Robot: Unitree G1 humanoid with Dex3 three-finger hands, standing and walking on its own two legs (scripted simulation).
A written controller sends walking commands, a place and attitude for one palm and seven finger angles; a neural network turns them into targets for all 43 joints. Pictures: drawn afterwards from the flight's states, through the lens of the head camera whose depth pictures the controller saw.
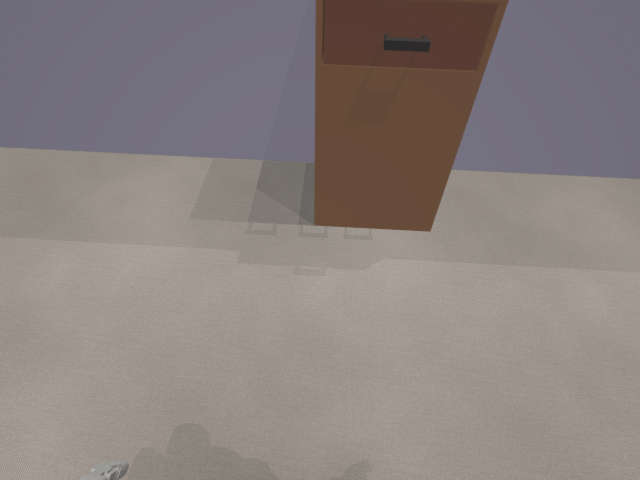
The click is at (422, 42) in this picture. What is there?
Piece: drawer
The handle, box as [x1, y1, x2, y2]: [384, 33, 430, 51]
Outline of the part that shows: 384,35 384,49 428,51 430,41 429,38 427,38 425,35 422,35 421,38 389,37 385,33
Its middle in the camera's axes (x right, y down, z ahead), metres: +0.24 -0.56 +1.09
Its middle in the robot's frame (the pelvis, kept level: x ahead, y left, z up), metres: +1.20 -0.18 +0.04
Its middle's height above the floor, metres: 0.81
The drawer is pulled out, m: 0.00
